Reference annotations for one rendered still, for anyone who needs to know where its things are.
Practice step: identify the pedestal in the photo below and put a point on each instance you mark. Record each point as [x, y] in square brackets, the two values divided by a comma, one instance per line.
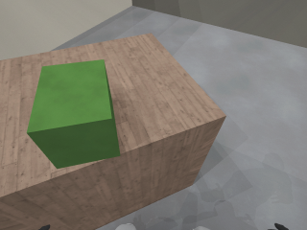
[166, 125]

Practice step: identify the carton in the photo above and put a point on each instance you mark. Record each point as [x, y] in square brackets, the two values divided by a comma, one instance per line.
[72, 119]

